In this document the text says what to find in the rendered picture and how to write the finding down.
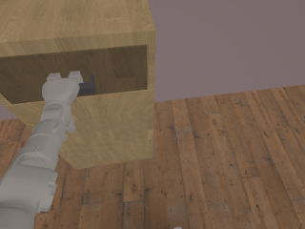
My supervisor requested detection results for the left robot upper arm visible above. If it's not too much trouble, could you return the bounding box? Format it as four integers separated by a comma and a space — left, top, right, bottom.
0, 163, 58, 229

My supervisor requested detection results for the robot left forearm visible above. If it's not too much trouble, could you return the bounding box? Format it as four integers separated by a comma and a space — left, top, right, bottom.
0, 100, 71, 193

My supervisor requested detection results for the drawer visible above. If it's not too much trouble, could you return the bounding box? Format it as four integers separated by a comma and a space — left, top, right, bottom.
0, 44, 148, 105

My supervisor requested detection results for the handle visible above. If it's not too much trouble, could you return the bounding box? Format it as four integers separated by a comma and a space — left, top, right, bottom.
77, 74, 96, 96

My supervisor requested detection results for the cabinet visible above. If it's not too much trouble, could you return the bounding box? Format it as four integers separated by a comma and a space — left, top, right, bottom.
0, 0, 156, 170

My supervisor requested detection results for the robot left hand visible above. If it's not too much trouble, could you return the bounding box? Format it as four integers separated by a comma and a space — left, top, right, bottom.
42, 71, 84, 134

